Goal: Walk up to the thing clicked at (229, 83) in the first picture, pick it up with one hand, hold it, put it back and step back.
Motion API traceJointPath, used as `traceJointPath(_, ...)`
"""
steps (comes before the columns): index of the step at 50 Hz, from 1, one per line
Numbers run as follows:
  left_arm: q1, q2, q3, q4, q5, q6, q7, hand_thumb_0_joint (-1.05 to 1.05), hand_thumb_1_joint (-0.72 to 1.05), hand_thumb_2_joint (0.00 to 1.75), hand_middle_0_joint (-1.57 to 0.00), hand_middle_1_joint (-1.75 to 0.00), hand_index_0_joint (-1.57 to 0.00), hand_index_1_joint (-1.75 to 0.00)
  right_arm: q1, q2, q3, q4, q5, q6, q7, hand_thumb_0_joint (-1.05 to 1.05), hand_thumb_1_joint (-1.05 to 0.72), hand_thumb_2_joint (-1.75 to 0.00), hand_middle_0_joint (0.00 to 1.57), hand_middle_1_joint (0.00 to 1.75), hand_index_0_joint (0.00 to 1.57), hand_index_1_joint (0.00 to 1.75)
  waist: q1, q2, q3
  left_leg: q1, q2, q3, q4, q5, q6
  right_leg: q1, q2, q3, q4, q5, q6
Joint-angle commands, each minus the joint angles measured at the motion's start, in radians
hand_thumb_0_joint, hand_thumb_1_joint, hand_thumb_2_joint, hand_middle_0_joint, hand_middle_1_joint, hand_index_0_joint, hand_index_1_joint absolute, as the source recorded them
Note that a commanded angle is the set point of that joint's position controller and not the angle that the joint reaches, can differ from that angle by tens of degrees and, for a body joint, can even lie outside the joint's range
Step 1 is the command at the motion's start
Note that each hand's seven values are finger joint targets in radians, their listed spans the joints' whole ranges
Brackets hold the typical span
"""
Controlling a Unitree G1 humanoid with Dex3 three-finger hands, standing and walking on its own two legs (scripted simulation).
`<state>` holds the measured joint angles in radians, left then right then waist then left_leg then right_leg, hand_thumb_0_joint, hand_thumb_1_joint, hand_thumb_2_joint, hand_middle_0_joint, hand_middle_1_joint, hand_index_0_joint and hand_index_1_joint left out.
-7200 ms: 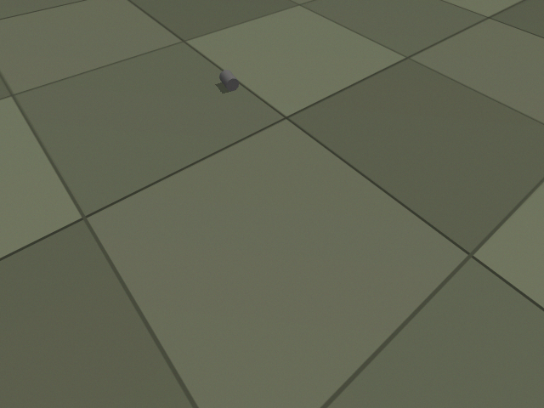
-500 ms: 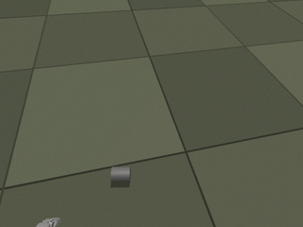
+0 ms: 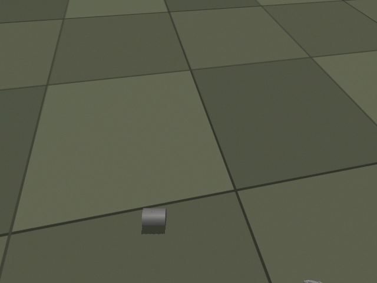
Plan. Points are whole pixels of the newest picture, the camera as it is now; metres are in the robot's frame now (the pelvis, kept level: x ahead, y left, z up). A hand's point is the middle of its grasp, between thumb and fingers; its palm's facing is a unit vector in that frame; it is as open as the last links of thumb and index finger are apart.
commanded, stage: stand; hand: left
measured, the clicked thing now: (154, 216) +0.51 +0.17 -0.74
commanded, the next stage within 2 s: none
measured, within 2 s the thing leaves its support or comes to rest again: neither
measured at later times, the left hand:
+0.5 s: hand out of the picture +0.10 +0.25 -0.16, palm faces -0.02 -0.94 -0.34, open 7.3 cm
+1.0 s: hand out of the picture +0.11 +0.24 -0.16, palm faces -0.02 -0.94 -0.34, open 7.3 cm
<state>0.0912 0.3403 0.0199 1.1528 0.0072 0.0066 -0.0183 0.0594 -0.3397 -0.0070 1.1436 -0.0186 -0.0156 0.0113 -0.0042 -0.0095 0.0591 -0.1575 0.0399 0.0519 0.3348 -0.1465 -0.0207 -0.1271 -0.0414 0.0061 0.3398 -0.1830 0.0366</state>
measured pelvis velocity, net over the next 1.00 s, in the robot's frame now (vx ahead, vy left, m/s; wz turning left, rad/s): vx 0.03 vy -0.01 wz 0.01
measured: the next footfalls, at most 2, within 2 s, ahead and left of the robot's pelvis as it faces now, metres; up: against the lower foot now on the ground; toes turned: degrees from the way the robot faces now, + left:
none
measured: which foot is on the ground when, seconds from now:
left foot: down 0.00-1.00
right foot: down 0.00-1.00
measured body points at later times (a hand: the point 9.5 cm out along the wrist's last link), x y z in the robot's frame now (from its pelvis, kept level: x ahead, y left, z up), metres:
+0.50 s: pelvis +0.02 -0.01 +0.00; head +0.03 -0.01 +0.45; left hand +0.10 +0.29 -0.13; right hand +0.10 -0.31 -0.13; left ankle +0.02 +0.13 -0.75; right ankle +0.00 -0.14 -0.75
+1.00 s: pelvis +0.03 -0.01 +0.00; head +0.04 -0.01 +0.45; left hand +0.11 +0.29 -0.13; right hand +0.11 -0.31 -0.13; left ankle +0.02 +0.13 -0.75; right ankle +0.00 -0.14 -0.75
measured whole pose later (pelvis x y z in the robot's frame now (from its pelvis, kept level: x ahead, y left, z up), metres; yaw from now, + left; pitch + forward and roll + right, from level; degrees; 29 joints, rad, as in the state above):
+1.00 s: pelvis +0.03 -0.01 +0.00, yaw +1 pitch -1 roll +0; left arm 0.09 0.35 0.00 1.12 0.01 -0.01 0.00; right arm 0.07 -0.35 -0.01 1.15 -0.01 0.00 0.01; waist -0.01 0.00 0.06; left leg -0.12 0.05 0.04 0.31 -0.17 -0.04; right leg -0.08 -0.03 -0.01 0.31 -0.21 0.02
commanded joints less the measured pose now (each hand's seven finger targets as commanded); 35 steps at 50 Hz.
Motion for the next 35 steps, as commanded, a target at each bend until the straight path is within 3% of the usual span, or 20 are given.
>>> traceJointPath(1,-0.042,0.214,0.03,-0.068,0.004,-0.033,0.015,0.0,0.9,0.9,-0.2,-0.3,-0.2,-0.3,-0.045,-0.214,-0.043,-0.052,0.004,-0.018,-0.012,0.0,-0.9,-0.9,0.2,0.3,0.2,0.3,-0.004,0.025,-0.08,0.049,0.097,-0.104,-0.075,-0.015,0.022,-0.046,-0.088,0.082,-0.066,0.023,-0.049)
traceJointPath(4,-0.04,0.219,0.031,-0.075,0.004,-0.04,0.019,0.0,0.9,0.9,-0.2,-0.3,-0.2,-0.3,-0.048,-0.213,-0.042,-0.058,0.005,-0.022,-0.011,0.0,-0.9,-0.9,0.2,0.3,0.2,0.3,-0.004,0.015,-0.114,0.077,0.106,-0.102,-0.052,0.115,0.026,-0.008,-0.092,0.073,-0.046,0.114,-0.047)
traceJointPath(11,-0.031,0.214,0.025,-0.078,0.0,-0.04,0.022,0.0,0.9,0.9,-0.2,-0.3,-0.2,-0.3,-0.044,-0.222,-0.043,-0.047,0.008,-0.015,-0.011,0.0,-0.9,-0.9,0.2,0.3,0.2,0.3,-0.005,0.009,-0.116,0.095,0.104,-0.094,-0.044,0.133,0.024,-0.002,-0.096,0.072,-0.058,0.147,-0.044)
traceJointPath(21,-0.042,0.226,0.026,-0.08,0.0,-0.037,0.025,0.0,0.9,0.9,-0.2,-0.3,-0.2,-0.3,-0.041,-0.216,-0.04,-0.042,0.009,-0.01,-0.009,0.0,-0.9,-0.9,0.2,0.3,0.2,0.3,-0.006,0.002,-0.088,0.06,0.101,-0.098,-0.062,0.088,0.018,0.006,-0.093,0.065,-0.067,0.104,-0.044)
traceJointPath(30,-0.041,0.221,0.023,-0.084,-0.001,-0.039,0.025,0.0,0.9,0.9,-0.2,-0.3,-0.2,-0.3,-0.034,-0.222,-0.041,-0.043,0.008,-0.015,-0.013,0.0,-0.9,-0.9,0.2,0.3,0.2,0.3,-0.004,0.016,-0.131,0.104,0.112,-0.09,-0.043,0.219,0.02,0.036,-0.099,0.059,-0.048,0.225,-0.046)
traceJointPath(35,-0.045,0.227,0.024,-0.084,-0.001,-0.036,0.027,0.0,0.9,0.9,-0.2,-0.3,-0.2,-0.3,-0.032,-0.218,-0.039,-0.043,0.009,-0.01,-0.014,0.0,-0.9,-0.9,0.2,0.3,0.2,0.3,-0.007,0.008,-0.103,0.092,0.105,-0.091,-0.054,0.157,0.014,0.017,-0.095,0.062,-0.066,0.173,-0.046)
